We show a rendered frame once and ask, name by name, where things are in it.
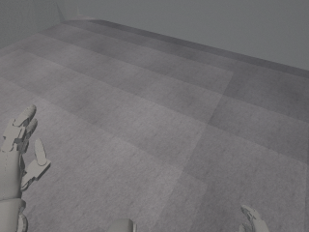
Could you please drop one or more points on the robot right hand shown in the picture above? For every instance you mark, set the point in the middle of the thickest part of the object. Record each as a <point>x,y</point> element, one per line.
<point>257,224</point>

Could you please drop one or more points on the robot left forearm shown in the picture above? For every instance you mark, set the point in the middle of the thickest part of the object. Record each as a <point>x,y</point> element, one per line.
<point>12,218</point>

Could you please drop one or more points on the robot left thigh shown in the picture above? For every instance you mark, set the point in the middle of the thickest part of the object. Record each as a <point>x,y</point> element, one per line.
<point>123,224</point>

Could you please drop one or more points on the robot left hand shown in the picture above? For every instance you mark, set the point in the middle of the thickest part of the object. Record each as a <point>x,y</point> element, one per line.
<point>12,165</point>

